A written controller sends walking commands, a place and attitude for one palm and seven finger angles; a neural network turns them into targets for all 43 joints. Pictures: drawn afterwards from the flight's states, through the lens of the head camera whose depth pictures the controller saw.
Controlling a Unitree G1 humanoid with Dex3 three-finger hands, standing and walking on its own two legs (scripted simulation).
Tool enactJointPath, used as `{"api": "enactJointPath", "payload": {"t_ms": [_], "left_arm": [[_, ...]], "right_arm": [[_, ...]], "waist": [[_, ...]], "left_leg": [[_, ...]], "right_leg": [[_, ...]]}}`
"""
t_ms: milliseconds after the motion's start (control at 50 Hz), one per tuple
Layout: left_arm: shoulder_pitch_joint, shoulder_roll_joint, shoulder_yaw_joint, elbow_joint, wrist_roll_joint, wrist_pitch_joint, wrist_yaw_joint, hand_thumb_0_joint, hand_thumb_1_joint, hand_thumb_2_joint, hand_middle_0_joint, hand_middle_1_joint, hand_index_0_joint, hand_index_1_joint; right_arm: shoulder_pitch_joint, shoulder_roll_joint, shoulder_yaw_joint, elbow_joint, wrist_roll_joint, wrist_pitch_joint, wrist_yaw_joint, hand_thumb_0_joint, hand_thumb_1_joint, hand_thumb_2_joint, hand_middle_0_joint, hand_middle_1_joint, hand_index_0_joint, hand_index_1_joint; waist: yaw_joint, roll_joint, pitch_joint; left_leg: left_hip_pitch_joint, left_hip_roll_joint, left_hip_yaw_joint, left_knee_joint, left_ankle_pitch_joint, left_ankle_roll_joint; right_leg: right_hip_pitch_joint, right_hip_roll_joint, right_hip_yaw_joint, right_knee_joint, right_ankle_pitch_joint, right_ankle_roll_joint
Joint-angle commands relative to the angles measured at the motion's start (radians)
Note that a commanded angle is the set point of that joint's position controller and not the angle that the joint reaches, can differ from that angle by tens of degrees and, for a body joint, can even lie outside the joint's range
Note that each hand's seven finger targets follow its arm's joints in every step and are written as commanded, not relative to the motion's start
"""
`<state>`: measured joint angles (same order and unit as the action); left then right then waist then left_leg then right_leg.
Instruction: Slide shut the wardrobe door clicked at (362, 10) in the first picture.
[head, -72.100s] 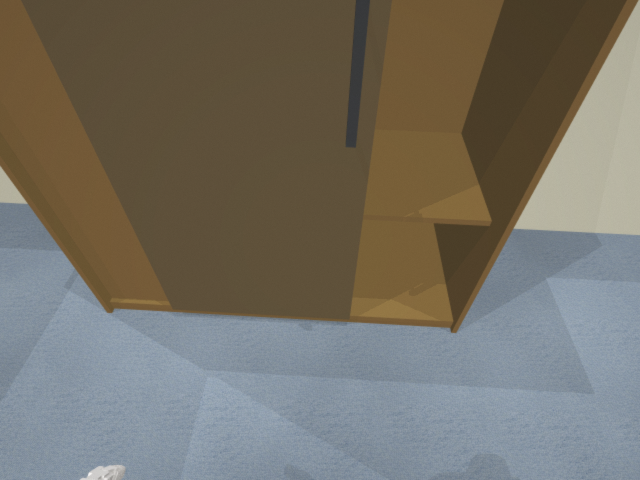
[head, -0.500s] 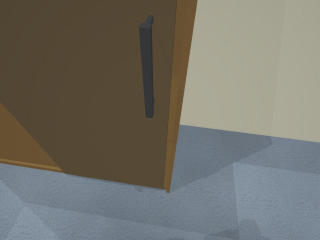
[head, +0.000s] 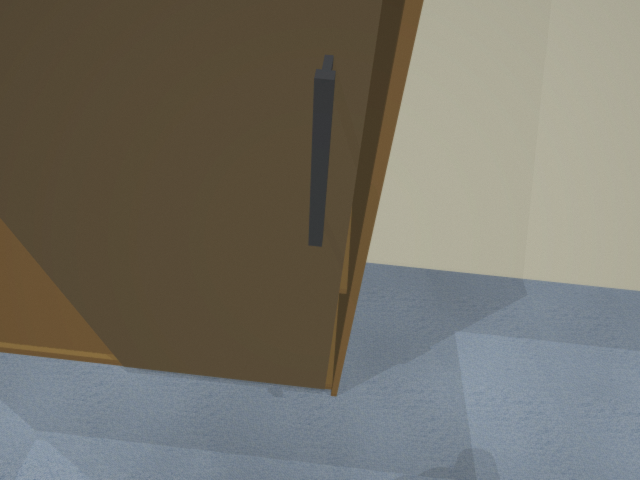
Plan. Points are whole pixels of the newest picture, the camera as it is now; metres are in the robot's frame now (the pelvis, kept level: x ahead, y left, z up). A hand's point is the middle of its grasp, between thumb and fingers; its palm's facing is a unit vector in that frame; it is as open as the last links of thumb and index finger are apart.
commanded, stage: come to a stop and stand still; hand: left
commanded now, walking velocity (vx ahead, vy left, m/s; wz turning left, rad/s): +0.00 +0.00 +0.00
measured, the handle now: (321, 163) +0.46 +0.04 +0.16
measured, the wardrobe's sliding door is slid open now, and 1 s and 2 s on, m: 0.02 0.02 0.02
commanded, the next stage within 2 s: look again from close up in 0.24 s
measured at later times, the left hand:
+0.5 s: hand out of the picture -0.02 +0.17 -0.19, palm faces +0.03 -0.98 -0.18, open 7.4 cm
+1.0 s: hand out of the picture -0.07 +0.16 -0.19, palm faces +0.04 -0.99 -0.16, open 7.4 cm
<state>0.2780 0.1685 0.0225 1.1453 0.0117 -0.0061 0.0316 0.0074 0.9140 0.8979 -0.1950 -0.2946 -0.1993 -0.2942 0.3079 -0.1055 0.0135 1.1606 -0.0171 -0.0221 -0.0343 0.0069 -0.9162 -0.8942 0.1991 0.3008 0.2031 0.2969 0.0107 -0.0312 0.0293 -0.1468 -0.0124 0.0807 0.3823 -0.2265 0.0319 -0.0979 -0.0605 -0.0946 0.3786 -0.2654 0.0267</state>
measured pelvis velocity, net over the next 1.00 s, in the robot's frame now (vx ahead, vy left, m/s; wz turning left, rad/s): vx -0.04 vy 0.00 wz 0.01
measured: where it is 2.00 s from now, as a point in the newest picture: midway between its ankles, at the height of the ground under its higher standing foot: outside the picture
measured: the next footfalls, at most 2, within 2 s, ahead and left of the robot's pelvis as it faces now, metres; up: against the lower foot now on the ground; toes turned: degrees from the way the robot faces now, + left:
none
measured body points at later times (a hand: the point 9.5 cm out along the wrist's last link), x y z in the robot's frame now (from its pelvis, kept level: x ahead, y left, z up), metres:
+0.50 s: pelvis -0.01 +0.00 -0.01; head -0.01 +0.01 +0.44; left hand -0.02 +0.22 -0.17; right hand +0.02 -0.23 -0.16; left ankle -0.01 +0.09 -0.74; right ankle -0.04 -0.13 -0.74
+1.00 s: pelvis -0.04 +0.00 +0.00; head -0.05 +0.02 +0.44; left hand -0.07 +0.22 -0.17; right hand -0.04 -0.22 -0.16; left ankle -0.01 +0.09 -0.74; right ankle -0.04 -0.13 -0.74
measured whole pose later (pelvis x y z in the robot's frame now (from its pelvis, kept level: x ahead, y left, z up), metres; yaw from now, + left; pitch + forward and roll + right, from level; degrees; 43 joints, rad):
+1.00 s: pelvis -0.04 +0.00 +0.00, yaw +0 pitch -2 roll +0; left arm 0.36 0.16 -0.01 1.08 0.01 0.00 0.04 0.01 0.91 0.90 -0.20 -0.29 -0.20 -0.29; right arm 0.31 -0.14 0.01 1.10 -0.01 0.00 -0.01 0.01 -0.92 -0.89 0.20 0.30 0.20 0.30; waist 0.01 -0.03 0.01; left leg -0.23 0.00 0.07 0.47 -0.21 0.04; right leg -0.17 -0.05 -0.10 0.46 -0.25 0.02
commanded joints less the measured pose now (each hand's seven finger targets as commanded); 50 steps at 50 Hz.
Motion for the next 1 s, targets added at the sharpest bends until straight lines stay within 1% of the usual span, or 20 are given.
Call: {"api": "enactJointPath", "payload": {"t_ms": [0, 80, 140, 180, 240, 260, 280, 300, 320, 340, 360, 420, 480, 540, 600, 620, 680, 760, 780, 980], "left_arm": [[0.097, 0.058, 0.004, -0.004, 0.0, -0.009, 0.002, 0.0, 0.9, 0.9, -0.2, -0.3, -0.2, -0.3], [0.101, 0.056, 0.004, 0.0, 0.001, -0.009, 0.004, 0.0, 0.9, 0.9, -0.2, -0.3, -0.2, -0.3], [0.111, 0.056, 0.003, 0.005, 0.002, -0.011, 0.005, 0.0, 0.9, 0.9, -0.2, -0.3, -0.2, -0.3], [0.112, 0.052, 0.002, 0.006, 0.002, -0.01, 0.006, 0.0, 0.9, 0.9, -0.2, -0.3, -0.2, -0.3], [0.118, 0.057, 0.001, 0.009, 0.002, -0.014, 0.006, 0.0, 0.9, 0.9, -0.2, -0.3, -0.2, -0.3], [0.128, 0.06, -0.028, 0.005, 0.018, -0.04, 0.049, 0.0, 0.9, 0.9, -0.2, -0.3, -0.2, -0.3], [0.129, 0.094, -0.017, -0.021, 0.007, -0.046, 0.041, 0.0, 0.9, 0.9, -0.2, -0.3, -0.2, -0.3], [0.143, 0.077, -0.021, -0.035, 0.003, -0.047, 0.035, 0.0, 0.9, 0.9, -0.2, -0.3, -0.2, -0.3], [0.141, 0.066, -0.023, -0.039, 0.0, -0.045, 0.031, 0.0, 0.9, 0.9, -0.2, -0.3, -0.2, -0.3], [0.133, 0.065, -0.023, -0.05, -0.002, -0.041, 0.028, 0.0, 0.9, 0.9, -0.2, -0.3, -0.2, -0.3], [0.125, 0.063, -0.024, -0.057, -0.002, -0.037, 0.026, 0.0, 0.9, 0.9, -0.2, -0.3, -0.2, -0.3], [0.107, 0.061, -0.025, -0.076, 0.004, -0.019, 0.021, 0.0, 0.9, 0.9, -0.2, -0.3, -0.2, -0.3], [0.102, 0.068, -0.025, -0.089, 0.005, -0.012, 0.016, 0.0, 0.9, 0.9, -0.2, -0.3, -0.2, -0.3], [0.099, 0.078, -0.023, -0.11, 0.006, -0.01, 0.013, 0.0, 0.9, 0.9, -0.2, -0.3, -0.2, -0.3], [0.102, 0.085, -0.022, -0.121, 0.005, -0.011, 0.011, 0.0, 0.9, 0.9, -0.2, -0.3, -0.2, -0.3], [0.098, 0.088, -0.021, -0.124, 0.004, -0.01, 0.011, 0.0, 0.9, 0.9, -0.2, -0.3, -0.2, -0.3], [0.101, 0.089, -0.02, -0.128, 0.004, -0.009, 0.009, 0.0, 0.9, 0.9, -0.2, -0.3, -0.2, -0.3], [0.112, 0.089, -0.022, -0.119, 0.003, -0.011, 0.007, 0.0, 0.9, 0.9, -0.2, -0.3, -0.2, -0.3], [0.116, 0.089, -0.022, -0.119, 0.003, -0.012, 0.007, 0.0, 0.9, 0.9, -0.2, -0.3, -0.2, -0.3], [0.149, 0.068, -0.024, -0.082, 0.0, -0.013, 0.009, 0.0, 0.9, 0.9, -0.2, -0.3, -0.2, -0.3]], "right_arm": [[0.046, -0.132, -0.025, -0.03, 0.006, -0.014, -0.011, 0.0, -0.9, -0.9, 0.2, 0.3, 0.2, 0.3], [0.051, -0.129, -0.027, -0.024, 0.008, -0.014, -0.012, 0.0, -0.9, -0.9, 0.2, 0.3, 0.2, 0.3], [0.048, -0.131, -0.027, -0.025, 0.008, -0.016, -0.013, 0.0, -0.9, -0.9, 0.2, 0.3, 0.2, 0.3], [0.046, -0.129, -0.028, -0.026, 0.009, -0.014, -0.013, 0.0, -0.9, -0.9, 0.2, 0.3, 0.2, 0.3], [0.038, -0.135, -0.028, -0.029, 0.008, -0.016, -0.013, 0.0, -0.9, -0.9, 0.2, 0.3, 0.2, 0.3], [-0.02, -0.167, -0.018, -0.099, 0.02, -0.024, 0.006, 0.0, -0.9, -0.9, 0.2, 0.3, 0.2, 0.3], [-0.009, -0.147, -0.016, -0.131, 0.014, -0.018, 0.01, 0.0, -0.9, -0.9, 0.2, 0.3, 0.2, 0.3], [0.042, -0.129, -0.017, -0.124, 0.003, -0.021, 0.008, 0.0, -0.9, -0.9, 0.2, 0.3, 0.2, 0.3], [0.048, -0.141, -0.021, -0.125, 0.003, -0.021, 0.005, 0.0, -0.9, -0.9, 0.2, 0.3, 0.2, 0.3], [0.045, -0.149, -0.024, -0.132, 0.007, -0.017, 0.002, 0.0, -0.9, -0.9, 0.2, 0.3, 0.2, 0.3], [0.035, -0.154, -0.026, -0.135, 0.008, -0.013, 0.001, 0.0, -0.9, -0.9, 0.2, 0.3, 0.2, 0.3], [0.008, -0.157, -0.028, -0.149, 0.006, -0.002, 0.005, 0.0, -0.9, -0.9, 0.2, 0.3, 0.2, 0.3], [-0.004, -0.157, -0.028, -0.158, 0.005, 0.005, 0.01, 0.0, -0.9, -0.9, 0.2, 0.3, 0.2, 0.3], [-0.013, -0.163, -0.029, -0.165, 0.004, 0.006, 0.015, 0.0, -0.9, -0.9, 0.2, 0.3, 0.2, 0.3], [-0.014, -0.165, -0.028, -0.164, 0.004, 0.005, 0.017, 0.0, -0.9, -0.9, 0.2, 0.3, 0.2, 0.3], [-0.012, -0.164, -0.027, -0.163, 0.004, 0.005, 0.017, 0.0, -0.9, -0.9, 0.2, 0.3, 0.2, 0.3], [-0.006, -0.165, -0.025, -0.156, 0.004, 0.004, 0.018, 0.0, -0.9, -0.9, 0.2, 0.3, 0.2, 0.3], [-0.008, -0.161, -0.023, -0.142, 0.005, 0.006, 0.019, 0.0, -0.9, -0.9, 0.2, 0.3, 0.2, 0.3], [0.004, -0.159, -0.023, -0.137, 0.006, 0.005, 0.019, 0.0, -0.9, -0.9, 0.2, 0.3, 0.2, 0.3], [0.033, -0.143, -0.02, -0.085, 0.01, 0.004, 0.016, 0.0, -0.9, -0.9, 0.2, 0.3, 0.2, 0.3]], "waist": [[0.011, 0.039, 0.039], [0.006, 0.038, 0.05], [0.005, 0.041, 0.032], [0.003, 0.033, 0.055], [0.003, 0.045, 0.042], [0.001, 0.065, 0.049], [-0.018, 0.105, 0.034], [-0.019, 0.077, -0.066], [-0.02, 0.05, -0.151], [-0.02, 0.028, -0.157], [-0.019, 0.023, -0.132], [-0.015, 0.046, 0.014], [-0.012, 0.026, 0.071], [-0.01, 0.015, 0.076], [-0.007, 0.027, 0.06], [-0.008, 0.014, 0.065], [-0.006, 0.045, 0.057], [-0.003, 0.019, 0.066], [-0.004, 0.018, 0.049], [-0.002, 0.047, 0.056]], "left_leg": [[-0.037, 0.137, -0.125, -0.09, 0.17, -0.008], [-0.031, 0.139, -0.121, -0.087, 0.187, -0.007], [-0.01, 0.138, -0.119, -0.082, 0.211, -0.006], [-0.016, 0.138, -0.117, -0.081, 0.199, -0.006], [0.0, 0.137, -0.112, -0.072, 0.227, -0.006], [-0.056, 0.139, -0.106, 0.126, 0.525, -0.025], [-0.044, 0.112, -0.097, 0.101, 0.445, -0.027], [-0.034, 0.113, -0.105, 0.105, 0.369, -0.01], [-0.005, 0.116, -0.113, 0.121, 0.412, 0.004], [-0.003, 0.12, -0.116, 0.121, 0.406, 0.01], [-0.015, 0.119, -0.117, 0.117, 0.375, 0.013], [-0.098, 0.114, -0.12, 0.071, 0.233, 0.014], [-0.141, 0.107, -0.132, 0.024, 0.074, 0.015], [-0.152, 0.097, -0.13, 0.006, -0.001, 0.01], [-0.141, 0.096, -0.124, -0.001, 0.0, 0.008], [-0.146, 0.095, -0.125, -0.004, -0.006, 0.007], [-0.146, 0.1, -0.133, -0.025, -0.021, 0.007], [-0.151, 0.094, -0.127, -0.031, -0.044, 0.002], [-0.141, 0.097, -0.128, -0.033, -0.031, 0.004], [-0.142, 0.105, -0.134, -0.056, -0.048, 0.001]], "right_leg": [[-0.025, -0.068, 0.052, -0.047, 0.125, -0.027], [-0.032, -0.066, 0.053, -0.046, 0.127, -0.025], [-0.032, -0.071, 0.055, -0.046, 0.142, -0.025], [-0.042, -0.067, 0.057, -0.05, 0.132, -0.024], [-0.043, -0.073, 0.059, -0.053, 0.157, -0.025], [-0.1, -0.086, 0.119, -0.007, 0.4, -0.035], [-0.079, -0.095, 0.093, 0.024, 0.424, -0.054], [-0.032, -0.09, 0.081, 0.074, 0.376, -0.069], [0.0, -0.085, 0.073, 0.096, 0.402, -0.068], [-0.004, -0.083, 0.069, 0.097, 0.378, -0.068], [-0.023, -0.079, 0.069, 0.093, 0.343, -0.066], [-0.097, -0.061, 0.072, 0.069, 0.168, -0.062], [-0.127, -0.051, 0.081, 0.041, 0.052, -0.061], [-0.139, -0.052, 0.089, 0.024, 0.004, -0.06], [-0.131, -0.055, 0.092, 0.012, 0.007, -0.058], [-0.131, -0.055, 0.089, 0.009, 0.001, -0.057], [-0.121, -0.053, 0.086, 0.003, -0.003, -0.056], [-0.127, -0.062, 0.095, -0.02, -0.019, -0.056], [-0.116, -0.061, 0.093, -0.022, -0.012, -0.056], [-0.106, -0.057, 0.082, -0.029, 0.0, -0.051]]}}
